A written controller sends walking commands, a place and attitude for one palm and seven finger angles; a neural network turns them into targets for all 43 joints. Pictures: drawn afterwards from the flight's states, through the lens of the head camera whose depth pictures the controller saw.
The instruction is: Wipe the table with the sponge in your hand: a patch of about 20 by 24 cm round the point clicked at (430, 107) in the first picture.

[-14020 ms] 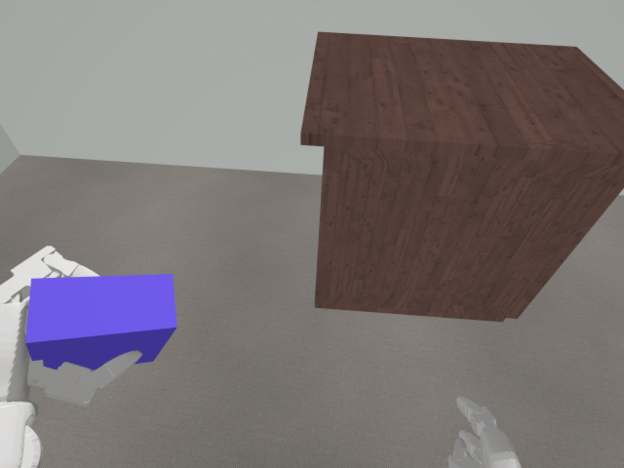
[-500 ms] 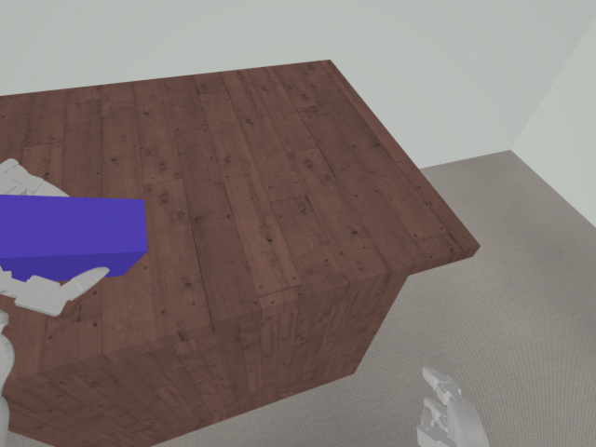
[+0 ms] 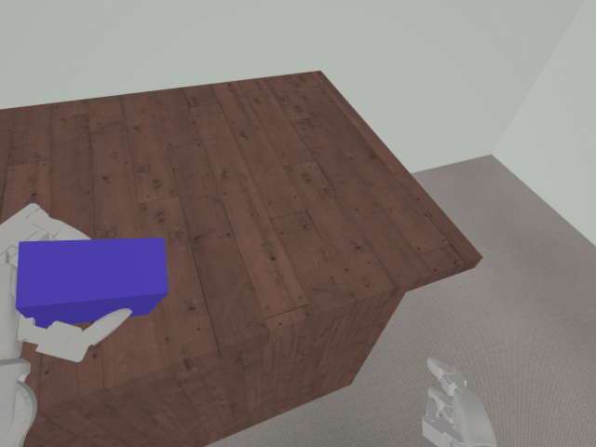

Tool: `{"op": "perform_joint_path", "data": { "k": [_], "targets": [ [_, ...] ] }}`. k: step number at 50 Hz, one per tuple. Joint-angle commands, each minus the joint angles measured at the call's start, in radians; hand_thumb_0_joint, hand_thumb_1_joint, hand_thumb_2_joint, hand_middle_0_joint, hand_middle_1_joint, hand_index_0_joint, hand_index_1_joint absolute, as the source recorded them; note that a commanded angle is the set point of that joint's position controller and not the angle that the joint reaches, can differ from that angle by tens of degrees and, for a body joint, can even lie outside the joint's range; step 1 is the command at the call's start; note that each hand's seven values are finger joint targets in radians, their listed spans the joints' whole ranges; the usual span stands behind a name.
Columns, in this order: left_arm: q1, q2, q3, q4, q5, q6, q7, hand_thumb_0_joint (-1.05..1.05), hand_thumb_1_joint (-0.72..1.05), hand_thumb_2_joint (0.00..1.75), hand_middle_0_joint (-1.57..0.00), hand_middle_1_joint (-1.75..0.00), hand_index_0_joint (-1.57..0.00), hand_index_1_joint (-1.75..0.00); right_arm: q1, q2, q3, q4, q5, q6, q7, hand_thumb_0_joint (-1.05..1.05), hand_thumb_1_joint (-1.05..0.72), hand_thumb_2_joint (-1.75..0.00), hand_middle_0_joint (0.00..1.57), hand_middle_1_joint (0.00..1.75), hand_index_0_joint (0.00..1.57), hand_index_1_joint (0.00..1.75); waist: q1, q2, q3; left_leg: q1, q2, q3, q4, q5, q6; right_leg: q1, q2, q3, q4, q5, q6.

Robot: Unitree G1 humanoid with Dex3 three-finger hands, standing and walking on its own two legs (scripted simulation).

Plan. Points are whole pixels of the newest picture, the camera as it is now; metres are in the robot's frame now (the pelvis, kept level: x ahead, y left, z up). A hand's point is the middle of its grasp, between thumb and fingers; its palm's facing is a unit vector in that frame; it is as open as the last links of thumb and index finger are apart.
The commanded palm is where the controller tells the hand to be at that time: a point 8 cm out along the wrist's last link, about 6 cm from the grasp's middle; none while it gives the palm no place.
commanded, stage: look again from close up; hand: left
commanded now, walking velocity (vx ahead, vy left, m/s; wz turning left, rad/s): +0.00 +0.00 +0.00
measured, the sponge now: (116, 283) +0.23 +0.22 +0.15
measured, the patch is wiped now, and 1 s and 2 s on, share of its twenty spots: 0.00 0.00 0.05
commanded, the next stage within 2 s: come to a stop and stand still in 0.06 s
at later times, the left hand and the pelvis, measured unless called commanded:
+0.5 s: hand (83, 275) +0.23 +0.24 +0.17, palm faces +0.34 -0.83 -0.44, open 9.7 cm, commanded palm +0.16 +0.28 +0.18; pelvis -0.01 +0.00 -0.01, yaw -2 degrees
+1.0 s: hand (93, 296) +0.22 +0.23 +0.15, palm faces +0.36 -0.86 -0.36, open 9.7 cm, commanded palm +0.16 +0.27 +0.18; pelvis +0.00 -0.01 +0.00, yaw +0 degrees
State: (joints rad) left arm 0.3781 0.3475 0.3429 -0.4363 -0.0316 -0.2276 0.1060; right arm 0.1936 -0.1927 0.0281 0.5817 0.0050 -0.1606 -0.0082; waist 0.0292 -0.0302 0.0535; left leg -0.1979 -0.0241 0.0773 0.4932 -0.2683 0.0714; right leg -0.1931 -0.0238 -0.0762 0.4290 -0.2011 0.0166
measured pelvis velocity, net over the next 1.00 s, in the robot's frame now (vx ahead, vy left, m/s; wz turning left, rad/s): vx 0.00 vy -0.01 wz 0.00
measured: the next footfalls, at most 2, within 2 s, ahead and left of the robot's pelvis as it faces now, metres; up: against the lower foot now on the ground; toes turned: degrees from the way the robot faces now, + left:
none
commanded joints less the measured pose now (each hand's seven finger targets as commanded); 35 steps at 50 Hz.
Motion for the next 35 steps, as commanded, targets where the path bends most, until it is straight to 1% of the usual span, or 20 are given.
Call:
{"op": "perform_joint_path", "data": {
  "k": [1,4,6,11,12,13,14,15,16,17,19,21,23,24,25,28,29,30,31,35],
  "targets": [
    [-0.080,0.161,0.106,-0.236,-0.014,-0.059,0.013,0.00,0.10,1.30,-1.20,-1.60,-1.20,-1.60,-0.075,-0.133,-0.061,-0.156,0.002,-0.036,-0.014,0.00,-0.90,-0.90,0.20,0.30,0.20,0.30,-0.005,0.101,-0.144,-0.046,0.109,-0.132,-0.137,0.254,-0.076,0.129,-0.015,0.058,-0.003,0.176,-0.032],
    [-0.083,0.190,0.138,-0.262,-0.015,-0.055,0.017,0.00,0.10,1.30,-1.20,-1.60,-1.20,-1.60,-0.094,-0.126,-0.054,-0.166,0.005,-0.033,-0.018,0.00,-0.90,-0.90,0.20,0.30,0.20,0.30,-0.002,0.111,-0.142,-0.043,0.100,-0.120,-0.143,0.202,-0.074,0.129,-0.014,0.063,-0.010,0.173,-0.032],
    [-0.087,0.168,0.113,-0.261,-0.018,-0.053,0.014,0.00,0.10,1.30,-1.20,-1.60,-1.20,-1.60,-0.080,-0.128,-0.057,-0.168,0.001,-0.029,-0.019,0.00,-0.90,-0.90,0.20,0.30,0.20,0.30,-0.003,0.109,-0.145,-0.056,0.103,-0.128,-0.148,0.188,-0.070,0.147,-0.014,0.063,-0.013,0.175,-0.032],
    [-0.098,0.166,0.103,-0.294,-0.015,-0.051,0.016,0.00,0.10,1.30,-1.20,-1.60,-1.20,-1.60,-0.077,-0.132,-0.061,-0.165,0.000,-0.029,-0.017,0.00,-0.90,-0.90,0.20,0.30,0.20,0.30,-0.004,0.135,-0.178,0.004,0.109,-0.135,-0.131,0.322,-0.087,0.143,-0.004,0.051,-0.001,0.210,-0.030],
    [-0.092,0.167,0.102,-0.286,-0.015,-0.049,0.016,0.00,0.10,1.30,-1.20,-1.60,-1.20,-1.60,-0.079,-0.131,-0.061,-0.166,0.001,-0.029,-0.017,0.00,-0.90,-0.90,0.20,0.30,0.20,0.30,-0.003,0.114,-0.177,-0.002,0.111,-0.133,-0.126,0.327,-0.089,0.150,-0.008,0.051,-0.006,0.217,-0.029],
    [-1.123,0.935,0.653,-0.523,0.185,-0.149,0.014,0.00,0.10,1.30,-1.20,-1.60,-1.20,-1.60,0.051,-0.169,-0.059,-0.149,-0.069,-0.072,-0.008,0.00,-0.90,-0.90,0.20,0.30,0.20,0.30,0.007,0.100,-0.057,-0.188,0.136,-0.113,0.002,0.320,-0.045,-0.001,-0.034,0.091,-0.002,0.186,-0.042],
    [-0.764,0.531,0.377,-0.063,0.076,-0.082,0.005,0.00,0.10,1.30,-1.20,-1.60,-1.20,-1.60,-0.041,-0.087,-0.061,-0.085,0.006,-0.037,-0.012,0.00,-0.90,-0.90,0.20,0.30,0.20,0.30,-0.003,0.283,-0.133,0.051,0.168,-0.185,-0.011,0.411,-0.095,-0.127,-0.103,0.055,0.117,0.064,-0.110],
    [-0.531,0.298,0.191,-0.006,0.044,-0.064,-0.025,0.00,0.10,1.30,-1.20,-1.60,-1.20,-1.60,-0.010,-0.120,-0.081,-0.125,-0.014,-0.046,0.004,0.00,-0.90,-0.90,0.20,0.30,0.20,0.30,0.010,0.316,-0.214,0.155,0.145,-0.137,-0.067,0.478,-0.123,-0.108,-0.035,0.045,0.162,0.041,-0.100],
    [-0.395,0.256,0.152,-0.052,0.021,-0.063,-0.035,0.00,0.10,1.30,-1.20,-1.60,-1.20,-1.60,0.006,-0.142,-0.096,-0.146,-0.002,-0.047,0.019,0.00,-0.90,-0.90,0.20,0.30,0.20,0.30,0.012,0.327,-0.262,0.195,0.163,-0.142,-0.057,0.531,-0.102,-0.111,-0.019,0.053,0.178,-0.024,-0.076],
    [-0.260,0.187,0.102,-0.094,0.003,-0.059,-0.044,0.00,0.10,1.30,-1.20,-1.60,-1.20,-1.60,-0.010,-0.136,-0.094,-0.166,0.004,-0.039,0.038,0.00,-0.90,-0.90,0.20,0.30,0.20,0.30,0.014,0.297,-0.256,0.168,0.176,-0.154,-0.060,0.514,-0.076,-0.087,-0.022,0.059,0.169,-0.032,-0.062],
    [-0.031,0.089,0.046,-0.152,-0.018,-0.045,-0.046,0.00,0.10,1.30,-1.20,-1.60,-1.20,-1.60,-0.041,-0.123,-0.082,-0.185,0.022,-0.032,0.068,0.00,-0.90,-0.90,0.20,0.30,0.20,0.30,0.022,0.198,-0.232,0.097,0.172,-0.144,-0.085,0.446,-0.068,-0.018,-0.008,0.047,0.148,0.031,-0.051],
    [0.026,0.142,0.087,-0.208,-0.016,-0.032,-0.034,0.00,0.10,1.30,-1.20,-1.60,-1.20,-1.60,-0.050,-0.146,-0.079,-0.197,0.024,-0.015,0.067,0.00,-0.90,-0.90,0.20,0.30,0.20,0.30,0.015,0.013,-0.183,-0.045,0.166,-0.131,-0.097,0.313,-0.070,0.085,-0.015,0.042,0.089,0.112,-0.041],
    [0.030,0.201,0.152,-0.177,-0.019,-0.025,-0.016,0.00,0.10,1.30,-1.20,-1.60,-1.20,-1.60,-0.075,-0.143,-0.076,-0.198,0.025,-0.009,0.038,0.00,-0.90,-0.90,0.20,0.30,0.20,0.30,0.009,-0.133,-0.144,-0.078,0.127,-0.098,-0.096,0.101,-0.069,0.078,-0.038,0.076,0.008,0.098,-0.038],
    [0.017,0.259,0.219,-0.185,-0.018,-0.027,0.004,0.00,0.10,1.30,-1.20,-1.60,-1.20,-1.60,-0.084,-0.146,-0.073,-0.191,0.026,0.000,0.022,0.00,-0.90,-0.90,0.20,0.30,0.20,0.30,0.004,-0.104,-0.157,-0.055,0.117,-0.091,-0.108,0.074,-0.070,0.069,-0.039,0.083,0.008,0.075,-0.041],
    [-0.001,0.229,0.201,-0.169,-0.023,-0.033,0.002,0.00,0.10,1.30,-1.20,-1.60,-1.20,-1.60,-0.085,-0.139,-0.068,-0.194,0.020,0.003,0.008,0.00,-0.90,-0.90,0.20,0.30,0.20,0.30,-0.001,-0.071,-0.146,-0.068,0.113,-0.098,-0.118,0.032,-0.063,0.060,-0.047,0.084,-0.004,0.032,-0.043],
    [-0.087,0.254,0.208,-0.216,-0.021,-0.055,0.005,0.00,0.10,1.30,-1.20,-1.60,-1.20,-1.60,-0.093,-0.131,-0.061,-0.192,0.015,-0.007,-0.018,0.00,-0.90,-0.90,0.20,0.30,0.20,0.30,-0.006,0.093,-0.115,-0.089,0.103,-0.101,-0.135,-0.037,-0.046,0.060,-0.048,0.112,-0.019,-0.007,-0.048],
    [-0.134,0.296,0.233,-0.262,-0.013,-0.058,0.012,0.00,0.10,1.30,-1.20,-1.60,-1.20,-1.60,-0.106,-0.134,-0.058,-0.191,0.014,-0.010,-0.023,0.00,-0.90,-0.90,0.20,0.30,0.20,0.30,-0.005,0.123,-0.119,-0.069,0.103,-0.103,-0.137,-0.028,-0.044,0.051,-0.041,0.114,-0.013,-0.003,-0.050],
    [-0.130,0.250,0.194,-0.236,-0.017,-0.061,0.010,0.00,0.10,1.30,-1.20,-1.60,-1.20,-1.60,-0.096,-0.128,-0.056,-0.184,0.011,-0.013,-0.026,0.00,-0.90,-0.90,0.20,0.30,0.20,0.30,-0.006,0.132,-0.128,-0.076,0.104,-0.104,-0.133,-0.032,-0.041,0.066,-0.047,0.103,-0.022,-0.002,-0.050],
    [-0.127,0.242,0.182,-0.241,-0.017,-0.062,0.010,0.00,0.10,1.30,-1.20,-1.60,-1.20,-1.60,-0.084,-0.130,-0.060,-0.180,0.013,-0.021,-0.026,0.00,-0.90,-0.90,0.20,0.30,0.20,0.30,-0.005,0.150,-0.138,-0.062,0.098,-0.095,-0.119,-0.009,-0.041,0.077,-0.047,0.114,-0.027,0.024,-0.053],
    [-0.072,0.170,0.116,-0.193,-0.017,-0.057,0.008,0.00,0.10,1.30,-1.20,-1.60,-1.20,-1.60,-0.072,-0.135,-0.062,-0.156,0.008,-0.037,-0.022,0.00,-0.90,-0.90,0.20,0.30,0.20,0.30,-0.008,0.070,-0.131,-0.018,0.072,-0.080,-0.069,0.036,-0.047,0.034,-0.068,0.145,-0.087,0.026,-0.060]
  ]
}}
